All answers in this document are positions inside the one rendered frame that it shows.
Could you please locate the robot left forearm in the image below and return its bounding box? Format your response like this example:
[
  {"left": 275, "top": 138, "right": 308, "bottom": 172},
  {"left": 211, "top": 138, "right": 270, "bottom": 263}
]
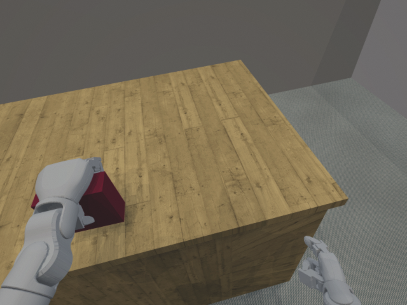
[{"left": 0, "top": 198, "right": 79, "bottom": 305}]

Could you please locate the robot left hand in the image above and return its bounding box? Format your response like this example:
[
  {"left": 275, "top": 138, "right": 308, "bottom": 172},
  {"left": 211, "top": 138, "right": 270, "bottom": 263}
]
[{"left": 35, "top": 157, "right": 104, "bottom": 230}]

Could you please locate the sponge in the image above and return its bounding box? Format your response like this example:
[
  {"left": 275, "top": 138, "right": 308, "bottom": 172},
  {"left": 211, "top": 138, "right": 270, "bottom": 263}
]
[{"left": 31, "top": 171, "right": 125, "bottom": 233}]

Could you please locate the robot right hand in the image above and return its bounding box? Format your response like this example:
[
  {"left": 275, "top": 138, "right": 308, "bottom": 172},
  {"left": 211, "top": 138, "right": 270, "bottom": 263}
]
[{"left": 298, "top": 236, "right": 346, "bottom": 292}]

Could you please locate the table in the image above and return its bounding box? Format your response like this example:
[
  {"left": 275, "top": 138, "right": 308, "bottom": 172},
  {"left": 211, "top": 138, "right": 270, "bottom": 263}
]
[{"left": 0, "top": 60, "right": 348, "bottom": 305}]

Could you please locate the robot right forearm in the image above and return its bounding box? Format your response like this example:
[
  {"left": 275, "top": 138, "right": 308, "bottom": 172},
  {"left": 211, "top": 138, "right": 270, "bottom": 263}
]
[{"left": 322, "top": 280, "right": 361, "bottom": 305}]

